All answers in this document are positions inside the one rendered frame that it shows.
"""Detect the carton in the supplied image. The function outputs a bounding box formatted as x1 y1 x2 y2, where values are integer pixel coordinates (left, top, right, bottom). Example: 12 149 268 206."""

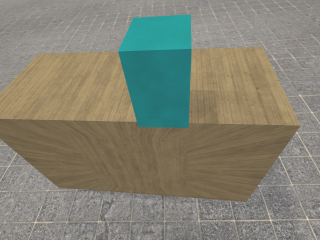
118 14 192 128

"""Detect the pedestal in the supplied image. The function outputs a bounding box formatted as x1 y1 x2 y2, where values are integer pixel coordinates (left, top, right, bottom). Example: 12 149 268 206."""
0 47 301 202

